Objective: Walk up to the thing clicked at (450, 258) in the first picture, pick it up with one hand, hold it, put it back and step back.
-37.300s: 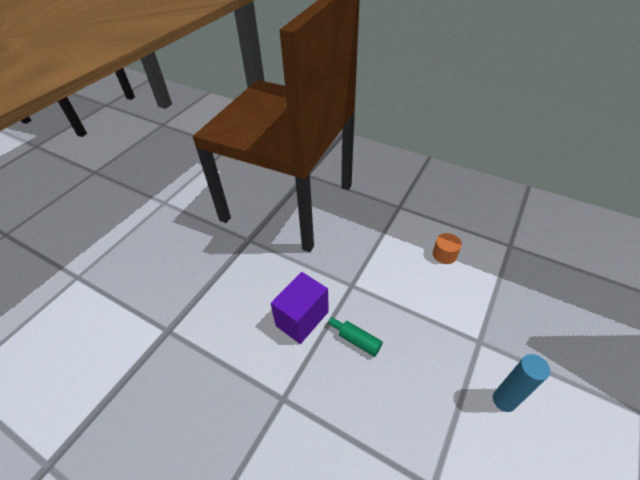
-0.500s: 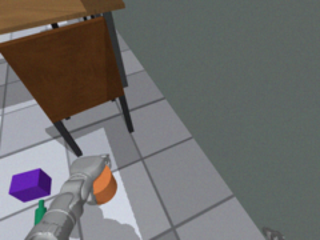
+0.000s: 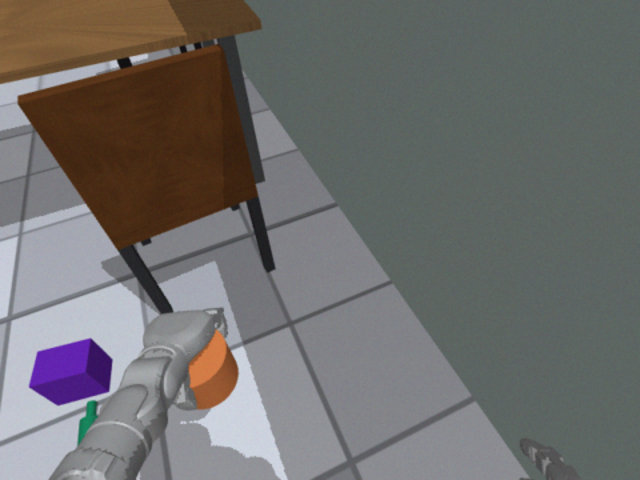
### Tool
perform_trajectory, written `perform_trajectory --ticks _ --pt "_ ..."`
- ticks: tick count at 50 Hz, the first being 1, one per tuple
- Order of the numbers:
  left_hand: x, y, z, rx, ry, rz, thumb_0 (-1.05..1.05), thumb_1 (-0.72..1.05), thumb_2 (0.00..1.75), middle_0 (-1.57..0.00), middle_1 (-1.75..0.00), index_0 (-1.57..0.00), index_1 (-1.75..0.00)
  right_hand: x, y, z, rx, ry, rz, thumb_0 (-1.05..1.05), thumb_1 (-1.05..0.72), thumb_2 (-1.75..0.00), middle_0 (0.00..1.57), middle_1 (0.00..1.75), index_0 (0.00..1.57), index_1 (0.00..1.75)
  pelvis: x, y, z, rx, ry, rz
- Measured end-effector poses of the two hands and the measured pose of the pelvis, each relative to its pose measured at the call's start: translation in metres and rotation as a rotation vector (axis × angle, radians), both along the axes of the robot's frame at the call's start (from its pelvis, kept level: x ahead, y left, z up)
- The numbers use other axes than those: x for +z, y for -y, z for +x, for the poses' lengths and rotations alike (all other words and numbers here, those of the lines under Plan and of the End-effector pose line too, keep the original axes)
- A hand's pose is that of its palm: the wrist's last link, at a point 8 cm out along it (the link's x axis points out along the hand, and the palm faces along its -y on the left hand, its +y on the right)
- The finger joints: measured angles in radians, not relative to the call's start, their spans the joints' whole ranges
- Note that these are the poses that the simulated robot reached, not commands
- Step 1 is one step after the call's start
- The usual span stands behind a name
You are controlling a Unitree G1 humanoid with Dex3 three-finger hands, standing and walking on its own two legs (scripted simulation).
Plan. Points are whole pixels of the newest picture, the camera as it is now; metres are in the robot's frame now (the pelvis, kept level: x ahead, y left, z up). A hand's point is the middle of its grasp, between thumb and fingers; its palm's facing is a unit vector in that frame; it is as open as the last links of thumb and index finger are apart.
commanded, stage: hold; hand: left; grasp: from above
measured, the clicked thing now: (200, 367) +0.30 +0.22 -0.08
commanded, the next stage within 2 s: crouch in 0.62 s
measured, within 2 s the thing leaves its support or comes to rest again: neither
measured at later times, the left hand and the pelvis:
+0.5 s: hand (189, 370) +0.28 +0.22 -0.05, palm faces -0.47 -0.06 -0.88, open 12.0 cm; pelvis +0.00 +0.00 +0.00, yaw +0 degrees
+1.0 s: hand (194, 376) +0.28 +0.22 -0.07, palm faces -0.48 -0.05 -0.88, open 12.0 cm; pelvis +0.00 +0.00 +0.00, yaw +0 degrees
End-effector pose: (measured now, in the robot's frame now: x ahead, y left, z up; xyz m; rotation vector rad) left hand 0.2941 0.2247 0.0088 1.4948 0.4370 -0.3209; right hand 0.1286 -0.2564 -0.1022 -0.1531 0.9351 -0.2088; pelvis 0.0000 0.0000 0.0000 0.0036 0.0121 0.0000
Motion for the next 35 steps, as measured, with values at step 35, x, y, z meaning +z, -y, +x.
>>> perform_trajectory --ticks 35 --pt "0.0037 0.0006 -0.003 -0.003 0.007 0.003 0.0 -0.27 0.77 -0.49 -0.84 -0.42 -0.86 0.0004 -0.002 -0.001 0.004 -0.004 0.001 0.01 -0.91 -0.9 0.2 0.3 0.2 0.3 0.0024 0.0004 -0.0026 -0.001 0.013 0.001"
